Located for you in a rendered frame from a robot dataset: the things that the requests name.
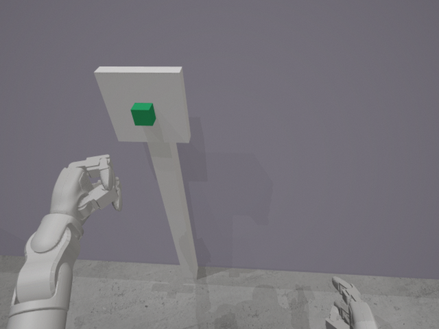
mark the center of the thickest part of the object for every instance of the robot left forearm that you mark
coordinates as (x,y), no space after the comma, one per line
(43,286)

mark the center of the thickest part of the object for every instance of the panel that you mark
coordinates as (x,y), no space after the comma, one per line
(121,87)

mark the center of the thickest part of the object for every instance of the robot left hand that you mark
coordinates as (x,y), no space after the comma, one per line
(73,193)

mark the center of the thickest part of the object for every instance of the robot right hand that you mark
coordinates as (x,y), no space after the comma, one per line
(357,315)

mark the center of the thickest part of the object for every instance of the button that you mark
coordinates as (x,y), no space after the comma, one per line
(143,114)

